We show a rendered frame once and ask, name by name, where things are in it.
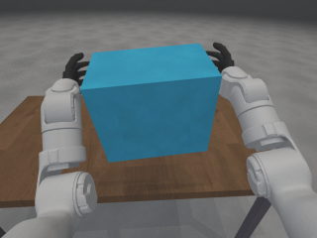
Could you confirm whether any table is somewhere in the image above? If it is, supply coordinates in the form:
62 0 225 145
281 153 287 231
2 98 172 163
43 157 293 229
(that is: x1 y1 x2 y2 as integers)
0 94 272 238

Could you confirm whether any carton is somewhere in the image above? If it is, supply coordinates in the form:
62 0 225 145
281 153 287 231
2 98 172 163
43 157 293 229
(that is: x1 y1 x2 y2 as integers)
80 43 222 163

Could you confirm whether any left robot hand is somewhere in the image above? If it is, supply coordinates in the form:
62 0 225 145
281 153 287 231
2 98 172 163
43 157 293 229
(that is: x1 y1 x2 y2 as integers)
62 53 90 94

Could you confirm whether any robot left upper arm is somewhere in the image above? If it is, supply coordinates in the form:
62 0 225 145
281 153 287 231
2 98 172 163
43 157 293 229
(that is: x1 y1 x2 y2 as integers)
1 171 98 238

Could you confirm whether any robot right upper arm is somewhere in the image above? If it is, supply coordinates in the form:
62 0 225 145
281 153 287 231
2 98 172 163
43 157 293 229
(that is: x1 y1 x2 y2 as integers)
246 147 317 238

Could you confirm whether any right robot hand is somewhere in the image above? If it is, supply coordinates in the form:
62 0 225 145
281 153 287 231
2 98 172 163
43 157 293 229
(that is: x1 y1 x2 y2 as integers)
206 42 235 73

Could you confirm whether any right robot forearm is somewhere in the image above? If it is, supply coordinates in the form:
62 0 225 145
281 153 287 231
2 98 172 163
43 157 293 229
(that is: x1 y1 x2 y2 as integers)
220 66 312 186

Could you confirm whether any left robot forearm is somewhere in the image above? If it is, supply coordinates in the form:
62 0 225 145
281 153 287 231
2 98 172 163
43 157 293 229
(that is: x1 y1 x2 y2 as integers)
35 78 87 214

